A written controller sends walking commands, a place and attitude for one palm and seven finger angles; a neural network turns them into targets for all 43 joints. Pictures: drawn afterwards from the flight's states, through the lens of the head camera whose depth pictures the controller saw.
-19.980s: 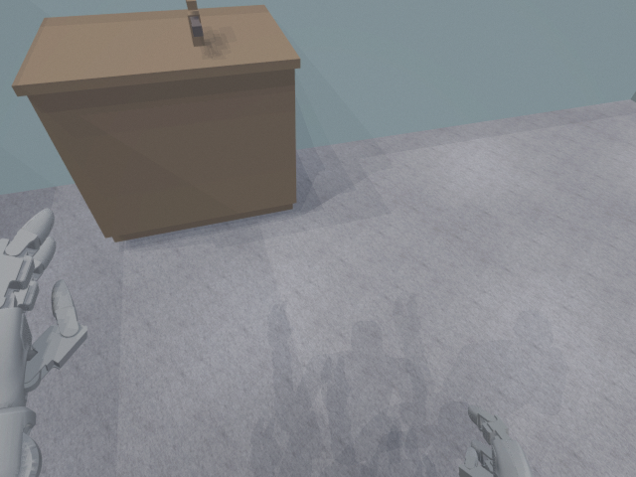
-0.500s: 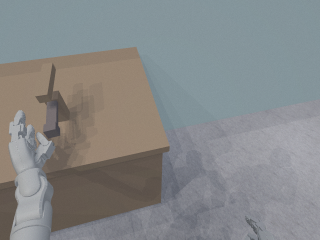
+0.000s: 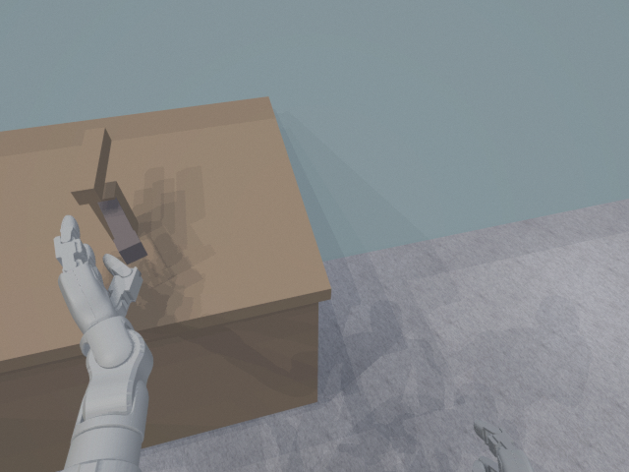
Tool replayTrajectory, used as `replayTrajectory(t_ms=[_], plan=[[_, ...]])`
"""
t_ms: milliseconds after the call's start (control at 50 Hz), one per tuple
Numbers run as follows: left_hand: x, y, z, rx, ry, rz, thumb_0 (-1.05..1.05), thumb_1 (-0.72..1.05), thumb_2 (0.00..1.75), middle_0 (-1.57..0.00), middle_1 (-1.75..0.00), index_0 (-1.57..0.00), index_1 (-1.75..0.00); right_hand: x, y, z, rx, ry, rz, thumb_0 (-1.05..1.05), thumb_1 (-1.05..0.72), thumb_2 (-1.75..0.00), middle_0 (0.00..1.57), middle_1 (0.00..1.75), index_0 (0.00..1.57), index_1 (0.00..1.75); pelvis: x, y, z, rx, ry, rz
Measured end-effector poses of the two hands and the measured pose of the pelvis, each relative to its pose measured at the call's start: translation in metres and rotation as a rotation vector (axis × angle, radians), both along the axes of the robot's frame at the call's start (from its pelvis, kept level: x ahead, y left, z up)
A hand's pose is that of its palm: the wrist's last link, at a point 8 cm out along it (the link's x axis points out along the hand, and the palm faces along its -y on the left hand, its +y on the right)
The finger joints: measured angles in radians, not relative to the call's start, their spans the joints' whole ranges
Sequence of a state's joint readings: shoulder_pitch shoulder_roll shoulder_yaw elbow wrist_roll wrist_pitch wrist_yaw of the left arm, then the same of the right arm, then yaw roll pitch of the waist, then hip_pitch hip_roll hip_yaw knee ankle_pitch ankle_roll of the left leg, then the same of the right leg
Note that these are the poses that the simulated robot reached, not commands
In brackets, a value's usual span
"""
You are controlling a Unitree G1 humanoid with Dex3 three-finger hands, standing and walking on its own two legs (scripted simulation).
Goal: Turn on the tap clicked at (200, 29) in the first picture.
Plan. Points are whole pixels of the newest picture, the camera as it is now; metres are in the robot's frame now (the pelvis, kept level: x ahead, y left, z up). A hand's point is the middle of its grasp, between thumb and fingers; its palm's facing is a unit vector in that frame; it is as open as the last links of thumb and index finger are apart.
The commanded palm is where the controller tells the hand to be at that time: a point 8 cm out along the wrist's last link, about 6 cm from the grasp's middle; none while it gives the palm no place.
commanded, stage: push the lever round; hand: left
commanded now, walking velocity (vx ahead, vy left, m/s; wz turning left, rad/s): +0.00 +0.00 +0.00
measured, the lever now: (130, 247) +0.37 +0.27 +0.08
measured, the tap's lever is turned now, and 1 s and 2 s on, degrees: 21 49 75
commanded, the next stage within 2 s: lift the hand up off the lever in 1.84 s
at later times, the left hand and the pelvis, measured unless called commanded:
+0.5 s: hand (158, 262) +0.36 +0.23 +0.07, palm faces +0.73 -0.68 -0.07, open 7.7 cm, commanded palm +0.31 +0.25 +0.08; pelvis +0.00 +0.00 +0.00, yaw +0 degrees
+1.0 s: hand (185, 245) +0.38 +0.20 +0.07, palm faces +0.78 -0.62 -0.08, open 7.6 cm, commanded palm +0.34 +0.22 +0.08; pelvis +0.00 +0.00 +0.00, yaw +0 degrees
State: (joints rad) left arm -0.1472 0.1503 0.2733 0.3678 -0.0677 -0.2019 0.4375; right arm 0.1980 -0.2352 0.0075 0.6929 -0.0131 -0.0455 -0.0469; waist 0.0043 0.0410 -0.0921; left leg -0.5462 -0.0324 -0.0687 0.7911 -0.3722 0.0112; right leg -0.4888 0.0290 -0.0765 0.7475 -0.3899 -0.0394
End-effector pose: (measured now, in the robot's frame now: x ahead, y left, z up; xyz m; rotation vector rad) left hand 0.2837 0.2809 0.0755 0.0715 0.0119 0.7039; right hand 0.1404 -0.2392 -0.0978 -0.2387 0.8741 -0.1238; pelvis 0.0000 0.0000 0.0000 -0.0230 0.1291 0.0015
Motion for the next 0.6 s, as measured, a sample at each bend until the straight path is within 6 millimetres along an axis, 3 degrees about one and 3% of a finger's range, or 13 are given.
replayTrajectory(t_ms=[600], plan=[[0.022, -0.034, 0.001, -0.017, 0.019, 0.128, 0.02, 0.94, 0.91, -0.15, -0.15, -0.15, -0.15, -0.003, 0.000, -0.004, 0.004, 0.057, -0.017, 0.01, -0.90, -0.90, 0.20, 0.30, 0.20, 0.30, 0.000, 0.001, 0.000, -0.001, 0.003, 0.001]])
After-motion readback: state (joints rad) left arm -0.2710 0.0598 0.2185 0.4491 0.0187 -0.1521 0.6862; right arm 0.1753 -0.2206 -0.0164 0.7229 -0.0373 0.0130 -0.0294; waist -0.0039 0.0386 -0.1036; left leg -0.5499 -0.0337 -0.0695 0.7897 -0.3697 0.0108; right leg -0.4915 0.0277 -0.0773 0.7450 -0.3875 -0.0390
